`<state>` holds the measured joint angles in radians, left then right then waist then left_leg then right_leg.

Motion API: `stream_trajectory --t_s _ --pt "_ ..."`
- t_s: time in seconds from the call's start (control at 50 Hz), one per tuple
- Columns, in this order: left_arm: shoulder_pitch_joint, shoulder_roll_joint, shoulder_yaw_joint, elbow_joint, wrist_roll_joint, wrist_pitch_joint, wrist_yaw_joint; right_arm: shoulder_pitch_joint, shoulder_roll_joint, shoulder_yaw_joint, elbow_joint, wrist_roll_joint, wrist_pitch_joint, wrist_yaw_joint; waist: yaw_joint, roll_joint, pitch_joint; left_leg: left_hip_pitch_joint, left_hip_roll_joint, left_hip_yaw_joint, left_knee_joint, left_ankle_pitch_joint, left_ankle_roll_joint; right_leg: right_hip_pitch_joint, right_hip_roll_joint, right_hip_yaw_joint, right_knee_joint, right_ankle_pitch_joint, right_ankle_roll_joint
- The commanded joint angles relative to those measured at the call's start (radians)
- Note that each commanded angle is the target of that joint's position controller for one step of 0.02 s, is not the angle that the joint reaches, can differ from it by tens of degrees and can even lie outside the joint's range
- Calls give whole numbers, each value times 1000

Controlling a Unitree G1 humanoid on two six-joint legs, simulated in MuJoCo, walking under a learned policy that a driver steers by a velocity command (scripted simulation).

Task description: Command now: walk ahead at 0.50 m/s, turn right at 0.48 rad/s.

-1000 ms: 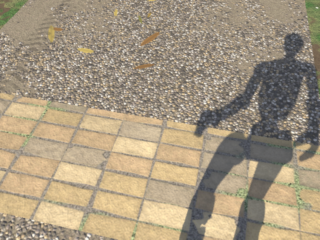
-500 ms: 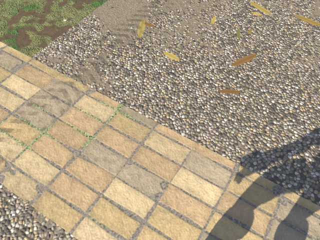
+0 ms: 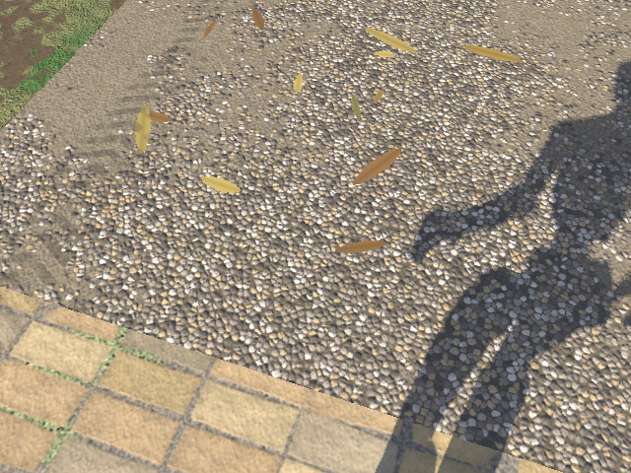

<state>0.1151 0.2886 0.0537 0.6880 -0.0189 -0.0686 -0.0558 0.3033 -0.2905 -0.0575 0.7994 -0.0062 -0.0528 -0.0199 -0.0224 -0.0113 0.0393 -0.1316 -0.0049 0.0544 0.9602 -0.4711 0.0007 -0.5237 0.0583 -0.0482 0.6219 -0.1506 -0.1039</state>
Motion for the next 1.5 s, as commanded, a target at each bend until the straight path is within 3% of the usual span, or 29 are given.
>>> stream_trajectory --t_s 0.02,0.06,0.18,0.3,0.38,0.4,0.42,0.44,0.46,0.5,0.56,0.82,0.88,0.9,0.92,0.94,0.96,0.98,1.0,1.04,1.12,1.22,1.32,1.38,1.4,1.42,1.44,1.46,1.5 --pt "276 164 55 -21 0 1 22 -74 -142 -12 -154 44 -87 34 147 -85 -294 -670 12 -188 460 8 13 831 -342 667 -292 -87 -256" --pt "162 126 42 -44 5 -2 26 -123 -134 -15 -163 4 -90 23 65 47 -124 -595 83 -160 257 95 8 532 -270 494 -326 115 -209" --pt "127 168 54 -61 5 3 56 -136 -69 4 -180 -14 -44 12 17 -29 -55 -447 84 -100 -73 270 -78 228 -171 311 -389 271 -189" --pt "220 171 58 -32 -10 29 68 -298 -84 1 -211 12 -63 31 92 -81 -70 -325 4 -118 -412 511 -75 273 -152 365 -300 65 -108" --pt "198 138 51 -42 -3 34 68 -177 -137 -34 -185 15 -81 33 6 -118 -95 -146 8 -121 -507 413 -2 315 -154 451 -149 18 -49" --pt "195 86 33 -55 4 29 64 -68 -175 -50 -175 -1 -86 25 -49 -78 -183 42 105 -199 -499 379 50 254 -104 397 29 -4 -12" --pt "285 12 10 -79 2 20 64 53 -258 -70 -163 -23 -82 18 -46 139 -327 379 332 -525 -534 256 172 -5 23 258 361 -270 56" --pt "329 51 8 -97 -17 14 64 111 -258 -76 -128 -6 -68 28 -36 358 -356 454 449 -883 -636 -24 260 -234 10 205 586 -465 81" --pt "275 140 31 -79 -22 18 65 62 -173 -54 -148 4 -64 26 -59 213 -229 358 407 -795 -668 -147 226 -297 -46 227 679 -377 90" --pt "155 148 40 -102 0 28 63 -20 -115 -33 -151 -3 -51 21 -47 101 -80 143 320 -514 -683 70 173 -272 -103 179 659 -236 97" --pt "157 100 39 -110 -11 42 50 -61 -81 -23 -131 -6 -55 17 -4 146 -32 8 256 -312 -750 257 165 -189 -154 156 580 -161 103" --pt "-114 39 14 -188 -8 35 -2 8 -193 -56 -17 22 -27 11 -66 76 44 160 282 56 -764 593 134 -153 -135 23 50 111 73" --pt "-42 91 41 -189 1 42 -6 -1 -236 -71 -14 38 -9 4 4 117 -24 217 285 117 -573 1060 104 10 -49 -53 13 -37 9" --pt "83 127 65 -159 1 46 -1 -13 -242 -72 -16 42 -2 0 80 109 -91 190 264 145 -403 1163 86 175 -5 -74 -34 -22 -24" --pt "257 185 98 -113 -3 54 14 -7 -214 -61 -22 37 -3 -4 166 73 -180 39 228 163 -165 1067 51 455 10 -35 -77 38 -65" --pt "328 283 117 -94 -11 61 37 39 -95 -24 -59 -13 -13 1 131 -160 -254 -330 126 158 187 316 -1 774 -224 348 -84 49 -164" --pt "305 315 109 -136 -7 40 28 49 -74 -1 -108 -5 -49 14 91 -250 -433 -587 -40 -68 434 -147 -27 946 -403 898 -267 -164 -343" --pt "299 224 85 -129 -2 26 20 -73 -167 -25 -126 35 -73 26 149 -113 -363 -695 23 -161 458 -60 -14 907 -377 807 -322 -202 -279" --pt "266 192 74 -118 0 16 21 -118 -162 -20 -144 46 -87 30 126 -94 -228 -710 59 -142 391 29 4 769 -338 663 -326 -146 -241" --pt "146 143 56 -133 7 11 26 -107 -158 -25 -123 4 -85 17 37 -14 -119 -581 121 -143 228 134 -6 504 -260 487 -339 69 -192" --pt "124 146 53 -123 11 4 47 -98 -118 -19 -118 -12 -48 18 -3 -29 -85 -483 116 -116 78 212 -58 312 -211 375 -388 245 -201" --pt "189 172 62 -82 -1 17 70 -293 -64 7 -162 -5 -50 31 69 -59 -38 -401 45 -103 -300 520 -80 236 -140 303 -373 107 -132" --pt "243 165 63 -45 -10 26 74 -335 -119 -14 -184 15 -66 46 75 -92 -36 -324 17 -149 -443 488 -47 325 -189 435 -274 -9 -98" --pt "225 125 53 -49 -3 34 73 -180 -152 -41 -150 11 -77 40 -10 -115 -87 -108 20 -124 -504 398 14 323 -145 451 -118 32 -46" --pt "231 62 30 -61 7 31 69 -51 -197 -56 -139 -8 -82 32 -65 -31 -205 119 158 -248 -495 350 74 234 -85 379 129 -44 -8" --pt "359 0 10 -90 -14 23 70 54 -289 -78 -113 -25 -70 30 -24 274 -339 447 393 -691 -583 139 236 -101 59 228 476 -403 68" --pt "372 91 21 -79 -28 19 73 65 -226 -68 -105 3 -64 39 -35 296 -318 453 442 -897 -658 -127 262 -265 -11 232 647 -439 85" --pt "272 158 40 -77 -24 25 74 18 -151 -48 -120 8 -59 35 -62 185 -190 344 394 -749 -678 -145 215 -300 -52 231 699 -344 92" --pt "165 152 46 -99 0 33 73 -64 -102 -29 -119 -5 -47 30 -38 104 -62 132 307 -486 -696 111 171 -251 -111 191 643 -219 99"
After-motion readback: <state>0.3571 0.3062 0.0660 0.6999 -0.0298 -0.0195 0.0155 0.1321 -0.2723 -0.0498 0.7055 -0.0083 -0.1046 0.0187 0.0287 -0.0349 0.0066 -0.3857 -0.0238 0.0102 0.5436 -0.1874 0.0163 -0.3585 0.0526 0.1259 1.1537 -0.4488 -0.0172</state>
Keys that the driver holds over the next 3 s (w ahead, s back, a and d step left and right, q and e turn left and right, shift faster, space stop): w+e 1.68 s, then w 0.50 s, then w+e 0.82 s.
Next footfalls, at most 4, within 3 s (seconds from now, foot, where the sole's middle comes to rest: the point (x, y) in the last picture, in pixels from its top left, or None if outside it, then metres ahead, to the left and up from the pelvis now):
0.40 left None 0.42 0.12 -0.75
0.92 right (435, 403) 0.57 -0.24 -0.75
1.40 left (422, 269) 0.92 -0.26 -0.75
1.92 right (585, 299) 0.82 -0.64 -0.75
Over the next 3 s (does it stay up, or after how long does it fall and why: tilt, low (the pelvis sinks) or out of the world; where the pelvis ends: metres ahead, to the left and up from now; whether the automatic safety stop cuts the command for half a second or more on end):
stays up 1.02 -0.99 0.00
